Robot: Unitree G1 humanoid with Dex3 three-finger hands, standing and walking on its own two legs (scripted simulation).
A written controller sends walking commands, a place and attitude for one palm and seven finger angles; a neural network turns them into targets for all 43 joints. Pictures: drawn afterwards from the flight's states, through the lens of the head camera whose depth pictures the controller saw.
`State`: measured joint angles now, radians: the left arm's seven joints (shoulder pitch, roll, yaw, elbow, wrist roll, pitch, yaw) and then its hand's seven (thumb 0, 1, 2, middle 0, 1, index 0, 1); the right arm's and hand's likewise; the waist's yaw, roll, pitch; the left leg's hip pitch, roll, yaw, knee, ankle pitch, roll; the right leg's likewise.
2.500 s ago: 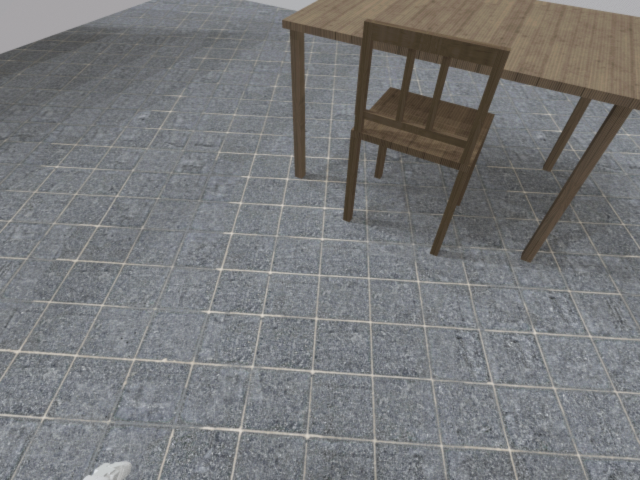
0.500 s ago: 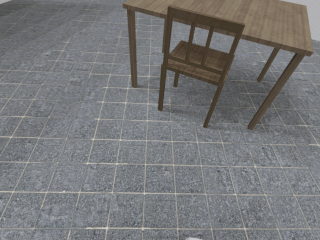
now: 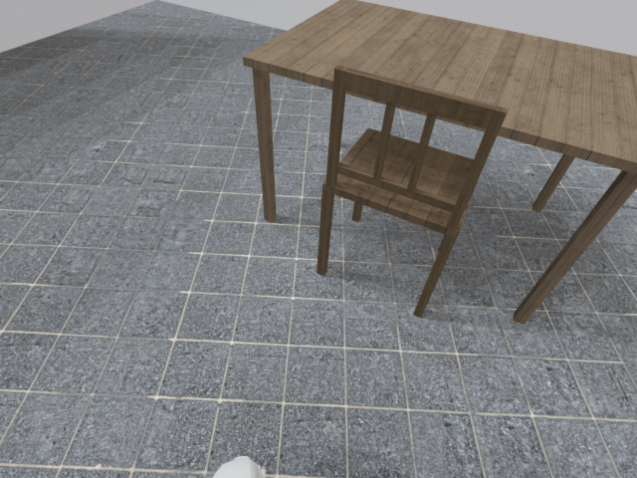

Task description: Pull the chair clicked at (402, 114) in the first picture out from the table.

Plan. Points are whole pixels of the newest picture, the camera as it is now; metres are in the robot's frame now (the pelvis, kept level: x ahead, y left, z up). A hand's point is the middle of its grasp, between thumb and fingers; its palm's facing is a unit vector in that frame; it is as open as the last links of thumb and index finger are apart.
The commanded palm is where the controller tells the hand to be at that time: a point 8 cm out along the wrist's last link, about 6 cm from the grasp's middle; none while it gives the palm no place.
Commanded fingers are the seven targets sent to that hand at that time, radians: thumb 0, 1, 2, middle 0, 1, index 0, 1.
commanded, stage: walk to a spot facing it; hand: left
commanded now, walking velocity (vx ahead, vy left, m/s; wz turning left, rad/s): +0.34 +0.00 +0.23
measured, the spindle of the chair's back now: (383, 142) +0.96 -0.14 -0.10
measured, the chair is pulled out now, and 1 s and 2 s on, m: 0.00 0.00 0.00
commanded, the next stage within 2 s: turn to face it in 0.14 s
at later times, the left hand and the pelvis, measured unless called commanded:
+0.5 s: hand (175, 440) +0.21 +0.23 -0.17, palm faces +0.03 -0.99 -0.16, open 7.3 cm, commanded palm none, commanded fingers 0.00 0.90 0.90 -0.20 -0.30 -0.20 -0.30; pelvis +0.18 +0.05 +0.00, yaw -3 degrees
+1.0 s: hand (230, 341) +0.38 +0.17 -0.16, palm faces -0.22 -0.95 -0.21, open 7.4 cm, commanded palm none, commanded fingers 0.00 0.90 0.90 -0.20 -0.30 -0.20 -0.30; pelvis +0.25 +0.01 +0.00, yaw -16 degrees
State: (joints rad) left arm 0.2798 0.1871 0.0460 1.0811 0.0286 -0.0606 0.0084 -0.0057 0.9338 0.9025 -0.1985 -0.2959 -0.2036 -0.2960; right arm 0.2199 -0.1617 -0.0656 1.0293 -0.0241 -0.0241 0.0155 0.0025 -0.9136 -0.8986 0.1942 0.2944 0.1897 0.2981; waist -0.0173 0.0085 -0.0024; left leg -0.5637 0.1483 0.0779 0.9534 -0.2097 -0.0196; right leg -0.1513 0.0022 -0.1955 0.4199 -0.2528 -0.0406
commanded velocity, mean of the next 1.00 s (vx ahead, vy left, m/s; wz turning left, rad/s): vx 0.06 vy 0.00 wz -0.37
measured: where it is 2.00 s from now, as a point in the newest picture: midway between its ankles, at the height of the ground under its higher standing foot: (330, 450)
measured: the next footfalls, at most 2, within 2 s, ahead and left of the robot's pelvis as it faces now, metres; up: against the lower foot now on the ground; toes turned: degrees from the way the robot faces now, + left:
left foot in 0.14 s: +0.19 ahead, +0.14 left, +0.00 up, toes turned +12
right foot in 0.66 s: +0.30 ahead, -0.10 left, +0.00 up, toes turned -16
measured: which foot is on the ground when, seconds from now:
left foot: up 0.00-0.12, down 0.14-0.66, up 0.68-1.00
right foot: down 0.00-0.16, up 0.18-0.64, down 0.66-1.00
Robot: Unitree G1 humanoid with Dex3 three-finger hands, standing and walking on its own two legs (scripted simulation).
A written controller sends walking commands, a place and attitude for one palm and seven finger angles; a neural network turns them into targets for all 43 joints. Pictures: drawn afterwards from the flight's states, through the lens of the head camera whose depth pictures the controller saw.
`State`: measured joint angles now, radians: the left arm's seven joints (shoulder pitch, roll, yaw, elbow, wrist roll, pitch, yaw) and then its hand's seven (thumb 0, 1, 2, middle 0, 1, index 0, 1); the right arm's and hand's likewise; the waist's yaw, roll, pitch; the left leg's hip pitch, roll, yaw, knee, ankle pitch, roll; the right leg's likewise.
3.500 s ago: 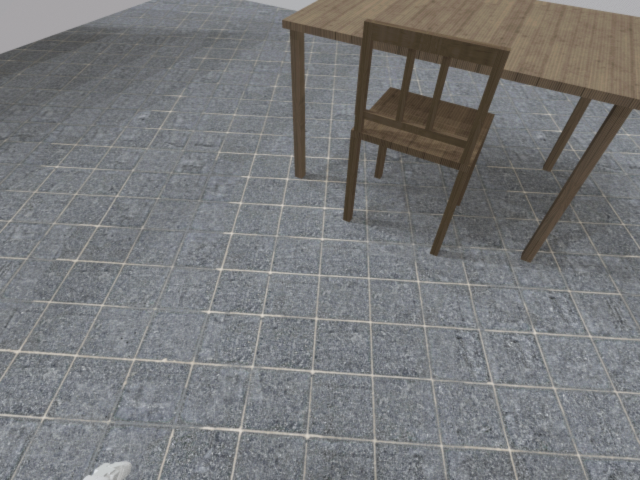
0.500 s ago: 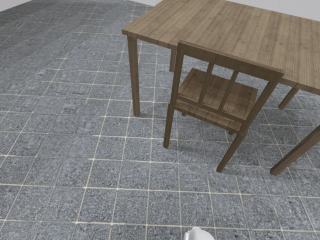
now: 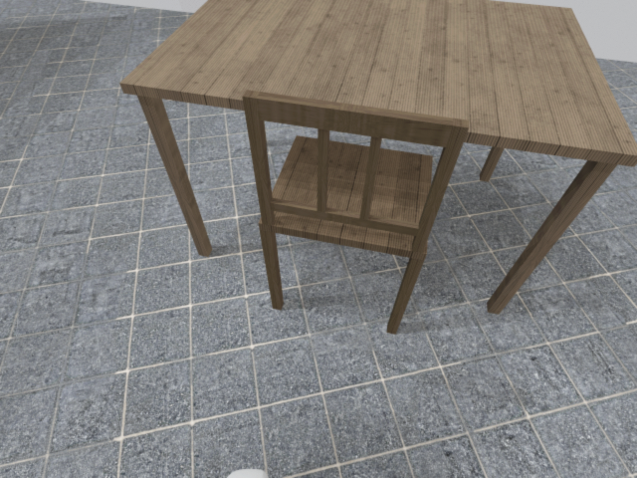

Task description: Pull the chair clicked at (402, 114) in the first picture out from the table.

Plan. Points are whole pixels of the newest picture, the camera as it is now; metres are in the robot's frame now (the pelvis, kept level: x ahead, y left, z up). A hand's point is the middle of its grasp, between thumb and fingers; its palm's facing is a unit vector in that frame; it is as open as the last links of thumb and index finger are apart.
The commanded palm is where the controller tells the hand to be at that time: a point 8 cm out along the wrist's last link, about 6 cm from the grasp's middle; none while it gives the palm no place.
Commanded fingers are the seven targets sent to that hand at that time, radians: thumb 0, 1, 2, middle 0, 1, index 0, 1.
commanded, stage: turn to face it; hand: left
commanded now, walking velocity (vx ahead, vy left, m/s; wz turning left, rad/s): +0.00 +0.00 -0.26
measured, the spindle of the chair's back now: (322, 172) +0.73 +0.05 -0.10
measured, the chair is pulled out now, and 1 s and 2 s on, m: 0.00 0.00 0.00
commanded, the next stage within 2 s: take the last steps up to it in 0.16 s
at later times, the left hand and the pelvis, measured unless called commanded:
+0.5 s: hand out of the picture +0.11 +0.20 -0.17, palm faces -0.18 -0.97 -0.18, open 7.4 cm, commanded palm none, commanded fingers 0.00 0.90 0.90 -0.20 -0.30 -0.20 -0.30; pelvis +0.02 +0.02 +0.01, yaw -10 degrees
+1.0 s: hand out of the picture +0.09 +0.12 -0.17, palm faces -0.09 -0.98 -0.17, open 7.3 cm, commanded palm none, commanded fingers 0.00 0.90 0.90 -0.20 -0.30 -0.20 -0.30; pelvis +0.14 -0.05 +0.00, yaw -9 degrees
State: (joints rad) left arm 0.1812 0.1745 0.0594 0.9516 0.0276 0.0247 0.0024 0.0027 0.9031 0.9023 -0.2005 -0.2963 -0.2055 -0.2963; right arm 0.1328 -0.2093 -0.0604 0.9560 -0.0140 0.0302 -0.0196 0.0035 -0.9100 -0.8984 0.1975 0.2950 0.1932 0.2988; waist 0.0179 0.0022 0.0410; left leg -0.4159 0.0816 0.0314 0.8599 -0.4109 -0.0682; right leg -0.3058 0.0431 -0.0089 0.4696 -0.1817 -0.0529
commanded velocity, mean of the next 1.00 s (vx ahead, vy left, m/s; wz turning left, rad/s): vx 0.21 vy -0.02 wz -0.08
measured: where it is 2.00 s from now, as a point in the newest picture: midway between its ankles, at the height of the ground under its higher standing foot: outside the picture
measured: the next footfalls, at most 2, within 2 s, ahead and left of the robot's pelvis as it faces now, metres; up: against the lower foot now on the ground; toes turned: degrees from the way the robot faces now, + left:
left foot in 0.10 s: +0.05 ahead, +0.13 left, +0.00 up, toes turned +2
right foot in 0.60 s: +0.03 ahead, -0.12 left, +0.00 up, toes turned -16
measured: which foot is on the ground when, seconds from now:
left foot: up 0.00-0.08, down 0.10-0.60, up 0.62-1.00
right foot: down 0.00-0.10, up 0.12-0.58, down 0.60-1.00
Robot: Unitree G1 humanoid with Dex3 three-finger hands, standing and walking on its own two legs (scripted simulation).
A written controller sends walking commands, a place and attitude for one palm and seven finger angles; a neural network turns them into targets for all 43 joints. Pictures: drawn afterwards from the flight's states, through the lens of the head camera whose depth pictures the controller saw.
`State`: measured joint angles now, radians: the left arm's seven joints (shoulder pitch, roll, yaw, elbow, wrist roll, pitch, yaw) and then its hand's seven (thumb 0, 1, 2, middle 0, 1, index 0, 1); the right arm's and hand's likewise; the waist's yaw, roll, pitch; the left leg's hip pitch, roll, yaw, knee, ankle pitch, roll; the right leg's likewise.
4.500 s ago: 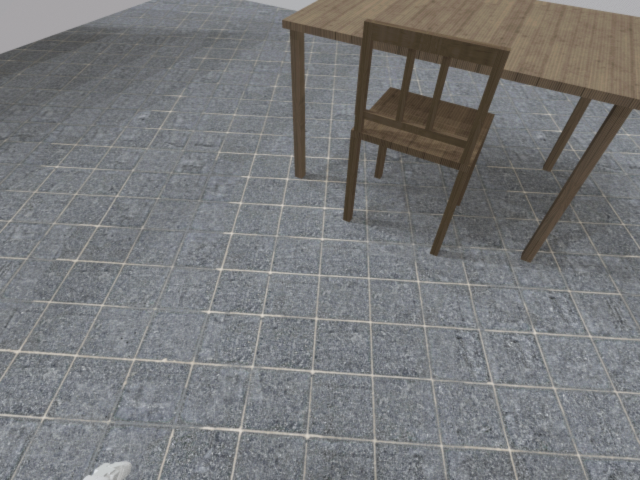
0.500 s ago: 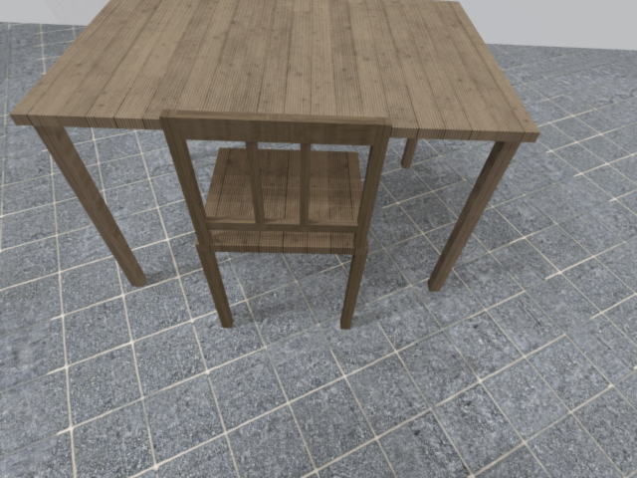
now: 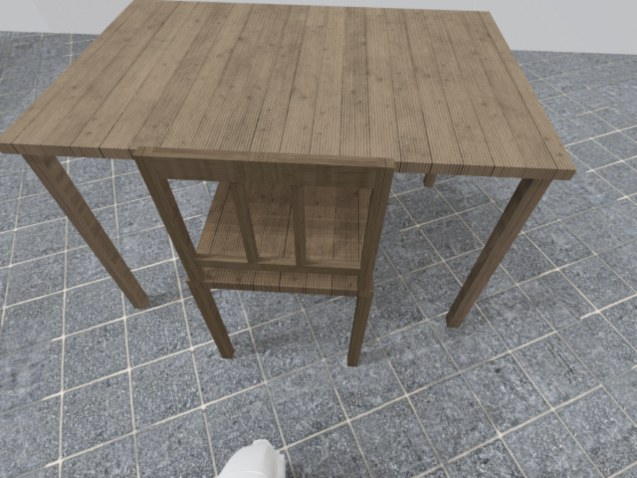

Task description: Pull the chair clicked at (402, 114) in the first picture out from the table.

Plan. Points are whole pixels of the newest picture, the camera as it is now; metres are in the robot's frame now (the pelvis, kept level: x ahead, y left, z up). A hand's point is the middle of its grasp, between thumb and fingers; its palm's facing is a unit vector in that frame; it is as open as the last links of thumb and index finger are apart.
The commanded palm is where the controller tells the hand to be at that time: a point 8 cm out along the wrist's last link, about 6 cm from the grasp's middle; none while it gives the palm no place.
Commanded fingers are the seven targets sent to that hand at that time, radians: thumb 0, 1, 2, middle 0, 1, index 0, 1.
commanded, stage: take the last steps up to it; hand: left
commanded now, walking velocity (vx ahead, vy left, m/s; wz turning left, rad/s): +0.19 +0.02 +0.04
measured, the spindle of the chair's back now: (245, 223) +0.56 +0.19 -0.09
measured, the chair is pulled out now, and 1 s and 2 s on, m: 0.00 0.00 0.00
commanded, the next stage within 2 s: come to a stop and stand still in 0.10 s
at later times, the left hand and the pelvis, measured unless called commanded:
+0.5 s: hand (215, 469) +0.16 +0.17 -0.17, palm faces +0.02 -0.97 -0.25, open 7.3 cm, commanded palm none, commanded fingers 0.00 0.90 0.90 -0.20 -0.30 -0.20 -0.30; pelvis +0.12 -0.02 +0.00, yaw -1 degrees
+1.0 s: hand out of the picture +0.11 +0.21 -0.17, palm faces +0.09 -0.97 -0.22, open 7.4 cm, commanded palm none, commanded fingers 0.00 0.90 0.90 -0.20 -0.30 -0.20 -0.30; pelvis +0.08 +0.02 +0.00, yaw +0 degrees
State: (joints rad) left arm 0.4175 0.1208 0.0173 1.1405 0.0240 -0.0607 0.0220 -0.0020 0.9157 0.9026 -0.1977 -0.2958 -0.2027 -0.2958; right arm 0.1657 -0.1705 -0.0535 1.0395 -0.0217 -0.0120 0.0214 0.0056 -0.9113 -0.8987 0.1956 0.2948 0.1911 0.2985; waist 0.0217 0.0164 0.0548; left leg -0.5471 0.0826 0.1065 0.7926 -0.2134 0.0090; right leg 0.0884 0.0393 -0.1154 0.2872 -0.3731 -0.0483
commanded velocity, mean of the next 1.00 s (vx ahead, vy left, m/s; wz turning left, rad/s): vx -0.06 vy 0.03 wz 0.00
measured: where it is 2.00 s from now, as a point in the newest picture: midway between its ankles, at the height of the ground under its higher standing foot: outside the picture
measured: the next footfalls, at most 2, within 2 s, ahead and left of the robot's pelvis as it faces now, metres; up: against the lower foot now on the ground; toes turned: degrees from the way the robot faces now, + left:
left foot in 0.08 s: +0.16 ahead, +0.10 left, +0.00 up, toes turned +6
right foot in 0.46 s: +0.20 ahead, -0.13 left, +0.00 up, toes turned -4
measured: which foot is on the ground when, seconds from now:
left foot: up 0.00-0.06, down 0.08-0.48, up 0.50-0.84, down 0.86-1.00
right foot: down 0.00-0.08, up 0.10-0.44, down 0.46-0.86, up 0.88-1.00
